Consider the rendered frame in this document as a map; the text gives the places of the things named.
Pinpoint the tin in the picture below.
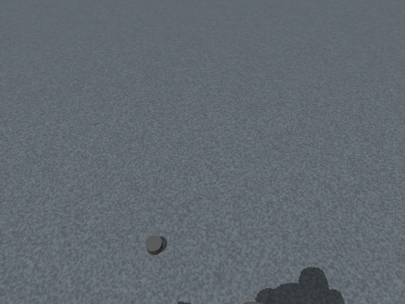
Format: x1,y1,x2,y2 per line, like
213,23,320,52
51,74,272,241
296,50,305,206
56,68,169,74
146,235,163,255

